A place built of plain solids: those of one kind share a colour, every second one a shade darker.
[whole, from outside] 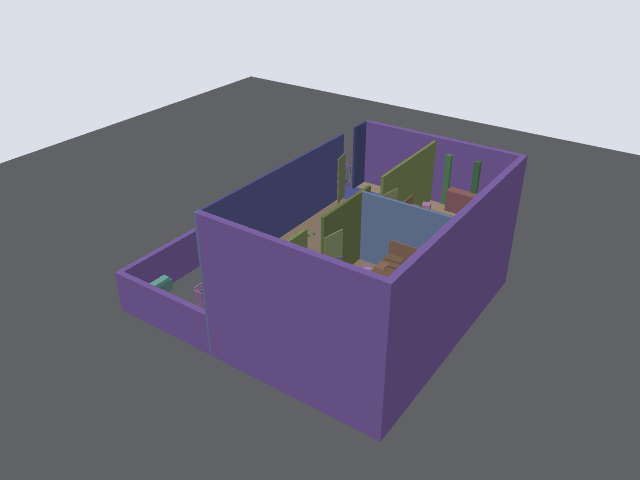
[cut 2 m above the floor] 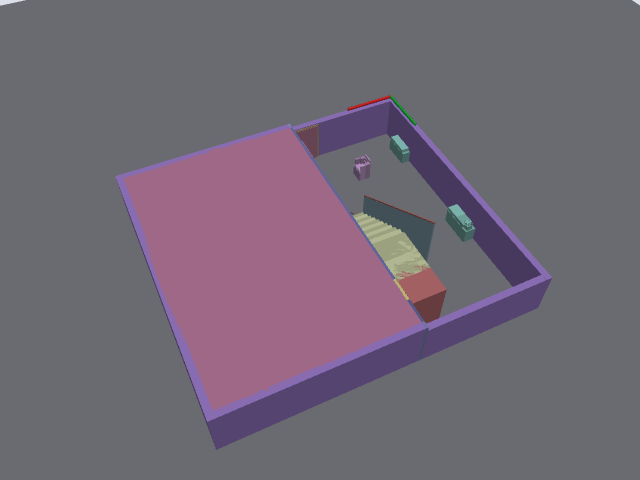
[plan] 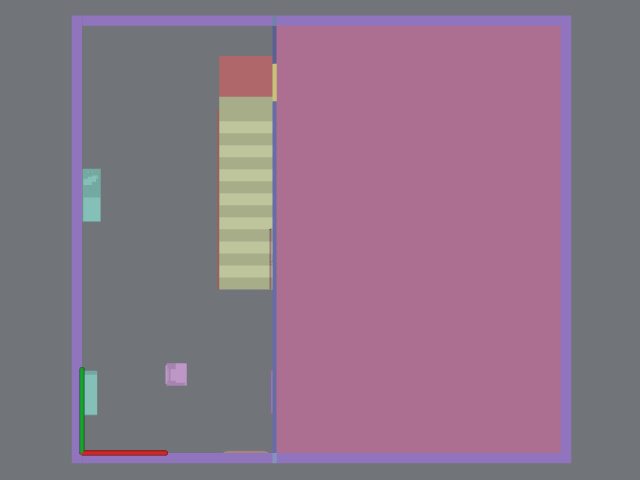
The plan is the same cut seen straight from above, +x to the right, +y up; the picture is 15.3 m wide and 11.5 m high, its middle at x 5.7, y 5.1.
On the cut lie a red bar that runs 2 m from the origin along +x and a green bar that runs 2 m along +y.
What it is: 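A house over a walled back yard; in the yard at the foot of the outdoor stair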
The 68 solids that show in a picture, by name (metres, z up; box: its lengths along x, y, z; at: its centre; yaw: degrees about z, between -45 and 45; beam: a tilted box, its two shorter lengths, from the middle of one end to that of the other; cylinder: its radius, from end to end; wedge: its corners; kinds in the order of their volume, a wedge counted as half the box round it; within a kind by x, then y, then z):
{
 "undercroft_block_1": {"box": [6.94, 10.48, 2.86], "at": [8.12, 5.12, 1.38]},
 "wall_1": {"box": [0.25, 10.73, 1.85], "at": [-0.12, 5.12, 0.88]},
 "wall_2": {"box": [4.56, 0.25, 1.85], "at": [2.28, -0.12, 0.88]},
 "wall_3": {"box": [4.56, 0.25, 1.85], "at": [2.28, 10.36, 0.88]},
 "wall_4": {"box": [7.16, 0.25, 5.9], "at": [8.14, -0.12, 2.9]},
 "wall_5": {"box": [7.16, 0.25, 5.9], "at": [8.14, 10.36, 2.9]},
 "wall_6": {"box": [0.25, 10.73, 5.9], "at": [11.6, 5.12, 2.9]},
 "step_1": {"box": [1.27, 0.87, 0.24], "at": [3.92, 4.35, 0.07]},
 "step_2": {"box": [1.27, 0.87, 0.42], "at": [3.92, 4.63, 0.16]},
 "step_3": {"box": [1.27, 0.87, 0.61], "at": [3.92, 4.92, 0.26]},
 "step_4": {"box": [1.27, 0.87, 0.8], "at": [3.92, 5.21, 0.35]},
 "step_5": {"box": [1.27, 0.87, 0.98], "at": [3.92, 5.5, 0.44]},
 "step_6": {"box": [1.27, 0.87, 1.17], "at": [3.92, 5.79, 0.54]},
 "step_7": {"box": [1.27, 0.87, 1.36], "at": [3.92, 6.07, 0.63]},
 "step_8": {"box": [1.27, 0.87, 1.55], "at": [3.92, 6.36, 0.72]},
 "step_9": {"box": [1.27, 0.87, 1.73], "at": [3.92, 6.65, 0.82]},
 "step_10": {"box": [1.27, 0.87, 1.92], "at": [3.92, 6.94, 0.91]},
 "step_11": {"box": [1.27, 0.87, 2.11], "at": [3.92, 7.23, 1.0]},
 "step_12": {"box": [1.27, 0.87, 2.29], "at": [3.92, 7.51, 1.1]},
 "step_13": {"box": [1.27, 0.87, 2.48], "at": [3.92, 7.8, 1.19]},
 "step_14": {"box": [1.27, 0.87, 2.67], "at": [3.92, 8.09, 1.28]},
 "step_15": {"box": [1.27, 0.59, 2.85], "at": [3.92, 8.24, 1.38]},
 "upper_floor_1": {"box": [3.25, 8.37, 0.18], "at": [6.29, 4.06, 2.9]},
 "upper_floor_2": {"box": [3.25, 0.86, 0.18], "at": [6.29, 9.93, 2.9]},
 "upper_floor_3": {"box": [3.7, 4.55, 0.18], "at": [9.74, 2.15, 2.9]},
 "upper_floor_4": {"box": [3.7, 5.95, 0.18], "at": [9.74, 7.38, 2.9]},
 "stair_wall_1": {"box": [0.1, 8.42, 5.9], "at": [4.61, 4.21, 2.9]},
 "stair_wall_2": {"box": [0.1, 0.91, 5.9], "at": [4.61, 9.78, 2.9]},
 "head_base_1": {"box": [1.27, 1.28, 2.94], "at": [3.92, 8.87, 1.42]},
 "bedstead_bedroom_bed_1": {"box": [0.05, 1.5, 1.14], "at": [8.11, 7.49, 3.51]},
 "bedstead_bedroom_bed_2": {"box": [0.35, 0.5, 0.7], "at": [9.39, 3.54, 3.29]},
 "bedstead_bedroom_bed_3": {"box": [0.72, 0.5, 0.7], "at": [9.58, 4.04, 3.29]},
 "bedstead_bedroom_bed_4": {"box": [0.6, 0.38, 0.75], "at": [9.59, 4.11, 3.32]},
 "bedstead_bedroom_bed_5": {"box": [0.68, 0.5, 0.7], "at": [9.63, 3.04, 3.29]},
 "bedstead_bedroom_bed_6": {"box": [1.45, 2.06, 0.65], "at": [9.94, 3.24, 3.27]},
 "bedstead_bedroom_bed_7": {"box": [1.45, 0.05, 1.27], "at": [9.94, 4.32, 3.58]},
 "upper_partition_1": {"box": [0.12, 1.13, 2.76], "at": [7.96, 0.57, 4.32]},
 "upper_partition_2": {"box": [0.12, 2.93, 2.76], "at": [7.96, 3.5, 4.32]},
 "upper_partition_3": {"box": [0.12, 4.37, 2.76], "at": [7.96, 8.05, 4.32]},
 "upper_split_wall_1": {"box": [3.45, 0.12, 2.76], "at": [9.75, 4.41, 4.32]},
 "planter_1": {"box": [0.36, 1.07, 0.57], "at": [0.19, 1.43, 0.23]},
 "planter_2": {"box": [0.33, 0.95, 0.72], "at": [0.2, 1.4, 0.31]},
 "planter_3": {"box": [0.4, 0.57, 0.79], "at": [0.23, 5.83, 0.34]},
 "planter_4": {"box": [0.44, 1.27, 0.64], "at": [0.23, 6.18, 0.27]},
 "planter_5": {"box": [0.4, 0.3, 0.79], "at": [0.23, 6.27, 0.34]},
 "planter_6": {"box": [0.23, 0.12, 0.84], "at": [0.27, 6.7, 0.37]},
 "upper_floor_head_1": {"box": [4.62, 1.28, 0.18], "at": [5.6, 8.87, 2.9]},
 "slotfit_bedroom_wall_table_1": {"box": [1.39, 0.47, 0.97], "at": [9.61, 9.91, 3.43]},
 "guard_panel_1": {"wedge": [[3.24, 3.92, -0.05], [3.24, 3.92, 1.09], [3.24, 8.23, -0.05], [3.24, 8.23, 3.89], [3.29, 3.92, -0.05], [3.29, 3.92, 1.09], [3.29, 8.23, -0.05], [3.29, 8.23, 3.89]]},
 "bench_1": {"box": [0.2, 0.12, 0.84], "at": [2.14, 1.67, 0.37]},
 "bench_2": {"box": [0.2, 0.14, 0.84], "at": [2.14, 2.08, 0.37]},
 "bench_3": {"box": [0.5, 0.54, 0.48], "at": [2.27, 1.88, 0.19]},
 "bench_4": {"box": [0.45, 0.5, 0.55], "at": [2.27, 1.88, 0.22]},
 "bench_5": {"box": [0.23, 0.07, 0.84], "at": [2.36, 1.64, 0.37]},
 "bench_6": {"box": [0.23, 0.07, 0.84], "at": [2.36, 2.11, 0.37]},
 "back_wall_end_1": {"box": [0.1, 0.25, 5.9], "at": [4.61, -0.12, 2.9]},
 "back_wall_end_2": {"box": [0.1, 0.25, 5.9], "at": [4.61, 10.36, 2.9]},
 "guard_cap_1": {"wedge": [[3.24, 3.92, 1.09], [3.24, 3.92, 1.14], [3.24, 8.23, 3.89], [3.24, 8.23, 3.94], [3.28, 3.92, 1.09], [3.28, 3.92, 1.14], [3.28, 8.23, 3.89], [3.28, 8.23, 3.94]]},
 "back_wall_sill_1": {"box": [0.1, 0.9, 2.86], "at": [4.61, 8.87, 1.38]},
 "curtains_1": {"box": [0.25, 0.19, 2.22], "at": [8.68, 10.14, 4.16]},
 "curtains_2": {"box": [0.25, 0.19, 2.22], "at": [9.92, 10.14, 4.16]},
 "doorleaf_door_1": {"box": [0.04, 0.84, 2.08], "at": [4.81, 8.05, 3.98], "yaw": 12.8},
 "doorleaf_door_2": {"box": [0.035, 0.84, 2.08], "at": [8.14, 6.23, 3.98], "yaw": -10.1},
 "doorleaf_door_3": {"box": [0.044, 0.83, 2.08], "at": [8.16, 2.4, 3.98], "yaw": -10.7},
 "yard_gate_leaf_1": {"box": [0.92, 0.05, 1.75], "at": [3.92, 0.03, 0.82]},
 "undercroft_frame_1": {"box": [0.03, 1.02, 2.06], "at": [4.55, 1.46, 0.98]},
 "yard_gate_frame_1": {"box": [1.06, 0.03, 1.81], "at": [3.92, 0.01, 0.85]},
 "clutter_bedroom_1": {"box": [0.33, 0.33, 0.47], "at": [8.37, 9.04, 3.18], "yaw": 15.4}
}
